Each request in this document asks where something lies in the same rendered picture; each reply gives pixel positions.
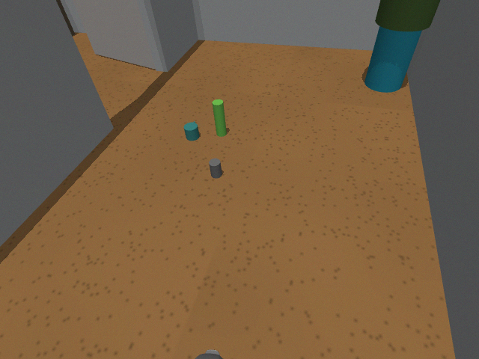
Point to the potted plant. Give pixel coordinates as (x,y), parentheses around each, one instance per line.
(400,25)

